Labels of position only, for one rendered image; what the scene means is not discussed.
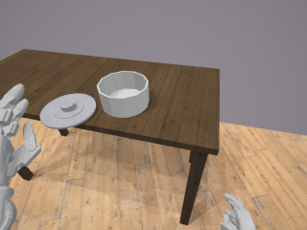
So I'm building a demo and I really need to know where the lid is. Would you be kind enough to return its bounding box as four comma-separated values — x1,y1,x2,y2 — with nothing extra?
39,93,97,129

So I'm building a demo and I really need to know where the table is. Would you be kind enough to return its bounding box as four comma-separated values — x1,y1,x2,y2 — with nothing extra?
0,49,220,225

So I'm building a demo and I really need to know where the robot left hand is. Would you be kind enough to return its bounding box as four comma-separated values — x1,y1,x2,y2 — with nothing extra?
0,83,41,187

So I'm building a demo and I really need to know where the pot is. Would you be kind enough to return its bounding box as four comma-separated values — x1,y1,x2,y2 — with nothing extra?
97,71,150,118

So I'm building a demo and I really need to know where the robot right hand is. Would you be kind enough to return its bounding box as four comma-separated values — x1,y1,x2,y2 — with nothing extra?
220,193,256,230

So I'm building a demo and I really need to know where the robot left forearm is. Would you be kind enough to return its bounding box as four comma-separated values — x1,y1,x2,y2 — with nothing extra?
0,186,17,230

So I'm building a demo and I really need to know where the knob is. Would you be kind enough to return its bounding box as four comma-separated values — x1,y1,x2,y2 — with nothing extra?
59,100,75,111

